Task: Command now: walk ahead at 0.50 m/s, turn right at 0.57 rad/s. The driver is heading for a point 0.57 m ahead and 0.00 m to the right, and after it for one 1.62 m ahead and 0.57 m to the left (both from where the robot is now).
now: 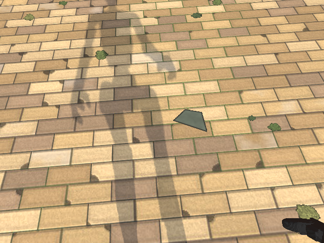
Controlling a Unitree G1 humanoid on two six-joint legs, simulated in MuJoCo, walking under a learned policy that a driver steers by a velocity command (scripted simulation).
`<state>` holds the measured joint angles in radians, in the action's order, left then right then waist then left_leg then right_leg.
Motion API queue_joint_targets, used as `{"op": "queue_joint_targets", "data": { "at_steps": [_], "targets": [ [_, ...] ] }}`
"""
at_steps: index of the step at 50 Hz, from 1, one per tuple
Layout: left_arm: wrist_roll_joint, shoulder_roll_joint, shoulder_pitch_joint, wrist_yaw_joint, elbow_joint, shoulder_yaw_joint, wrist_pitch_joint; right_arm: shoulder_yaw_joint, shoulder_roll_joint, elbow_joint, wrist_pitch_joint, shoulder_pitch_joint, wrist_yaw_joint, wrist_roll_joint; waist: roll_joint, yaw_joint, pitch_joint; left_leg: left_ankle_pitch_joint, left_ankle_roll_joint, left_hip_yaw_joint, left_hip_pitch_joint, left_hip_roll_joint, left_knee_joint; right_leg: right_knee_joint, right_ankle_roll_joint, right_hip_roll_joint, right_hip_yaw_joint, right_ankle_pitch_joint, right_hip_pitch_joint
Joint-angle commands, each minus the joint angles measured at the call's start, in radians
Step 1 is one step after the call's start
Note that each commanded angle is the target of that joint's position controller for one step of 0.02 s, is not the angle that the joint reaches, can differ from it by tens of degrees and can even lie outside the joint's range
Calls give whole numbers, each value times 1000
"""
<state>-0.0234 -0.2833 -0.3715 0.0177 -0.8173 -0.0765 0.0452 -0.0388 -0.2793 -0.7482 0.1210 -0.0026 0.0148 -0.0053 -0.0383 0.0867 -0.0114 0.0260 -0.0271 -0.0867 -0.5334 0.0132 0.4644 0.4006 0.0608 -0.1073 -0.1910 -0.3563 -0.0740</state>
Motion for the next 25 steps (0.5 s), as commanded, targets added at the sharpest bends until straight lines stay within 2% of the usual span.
{"op": "queue_joint_targets", "data": {
  "at_steps": [1,2,3,4,5,6,7,8,9,10,12,14,17,20,22,24,25],
  "targets": [
    [6,-126,29,6,68,-29,0,-54,-154,35,28,-96,-3,1,154,-116,67,-74,54,18,264,2,-49,78,94,212,-200,345,-63],
    [18,-71,33,1,83,-7,3,-67,-195,16,32,-235,-8,20,98,-178,195,-99,111,-69,494,116,-14,299,63,158,-131,307,-140],
    [-1,-7,-102,-1,100,12,14,-92,-285,-12,20,-366,-12,35,-166,-152,348,-270,267,-461,873,335,-49,641,-16,13,11,32,-473],
    [-13,-51,-140,-2,92,14,22,-84,-232,-34,11,-395,0,7,-280,-150,348,-478,309,-720,911,406,-152,815,-28,38,13,-235,-652],
    [-17,-131,-65,-2,84,-5,22,-62,-151,-20,8,-345,1,-3,-147,-169,205,-553,267,-610,793,365,-174,883,-29,86,-9,-158,-710],
    [-8,-141,19,-1,100,-8,19,-52,-123,-10,1,-289,1,4,-58,-164,113,-468,234,-468,664,321,-182,880,-31,122,31,-82,-699],
    [6,-130,77,-1,118,-8,21,-44,-105,-12,-4,-246,3,11,-28,-148,40,-351,230,-370,544,280,-208,825,-31,146,47,-30,-681],
    [10,-116,91,-5,125,-10,21,-36,-87,-15,-4,-225,3,19,-45,-124,14,-267,224,-301,472,249,-230,773,-28,175,50,7,-643],
    [7,-96,83,-9,126,-7,19,-34,-82,-21,-2,-219,4,21,-63,-107,10,-214,223,-253,429,226,-252,733,-28,188,64,22,-603],
    [7,-76,75,-12,125,-3,17,-34,-82,-29,0,-224,5,15,-70,-99,15,-168,232,-217,412,216,-269,697,-30,195,82,29,-587],
    [15,-52,111,-15,144,7,17,-43,-115,-45,4,-241,4,4,-57,-98,8,-81,255,-167,403,221,-303,604,-42,210,108,76,-600],
    [20,-38,171,-19,165,17,23,-50,-142,-58,0,-254,-1,-1,-34,-110,4,-18,257,-112,406,215,-321,482,-52,220,127,174,-600],
    [15,-24,266,-30,187,27,32,-51,-159,-77,-12,-287,-5,-11,-33,-141,-10,18,228,-21,396,178,-324,297,-57,199,164,331,-537],
    [5,-32,354,-40,214,28,36,-49,-171,-109,-24,-353,-5,-19,-37,-173,-26,10,217,-8,433,195,-308,201,-55,173,185,380,-501],
    [2,-43,393,-48,235,26,38,-50,-177,-126,-35,-377,-6,-22,-43,-173,-40,26,206,-19,491,225,-282,158,-36,164,185,338,-505],
    [3,-65,383,-54,241,18,42,-54,-193,-137,-47,-378,-9,-24,-55,-146,-32,107,188,-21,538,247,-232,118,-9,149,193,278,-456],
    [7,-84,325,-53,227,7,43,-55,-202,-136,-53,-361,-12,-26,-56,-101,1,241,172,1,538,235,-159,84,10,125,216,274,-357]
  ]
}}
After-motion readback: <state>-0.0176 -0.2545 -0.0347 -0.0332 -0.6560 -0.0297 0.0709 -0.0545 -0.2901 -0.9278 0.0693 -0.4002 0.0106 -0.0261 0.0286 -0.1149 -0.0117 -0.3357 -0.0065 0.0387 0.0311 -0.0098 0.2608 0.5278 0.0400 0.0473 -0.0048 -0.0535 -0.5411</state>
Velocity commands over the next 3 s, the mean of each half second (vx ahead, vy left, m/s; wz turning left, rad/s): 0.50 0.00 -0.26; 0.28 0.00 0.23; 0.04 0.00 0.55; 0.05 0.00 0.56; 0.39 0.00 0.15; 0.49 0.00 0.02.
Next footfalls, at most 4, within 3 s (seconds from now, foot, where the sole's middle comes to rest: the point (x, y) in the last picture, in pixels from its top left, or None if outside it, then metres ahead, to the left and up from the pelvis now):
0.04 left None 0.20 0.13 -0.77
0.54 right None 0.44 -0.15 -0.77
1.02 left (172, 209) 0.61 0.06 -0.77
1.44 right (227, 209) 0.62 -0.17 -0.77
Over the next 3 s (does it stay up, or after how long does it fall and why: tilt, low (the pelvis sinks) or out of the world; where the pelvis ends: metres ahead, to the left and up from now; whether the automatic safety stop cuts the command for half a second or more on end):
stays up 0.90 0.27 -0.01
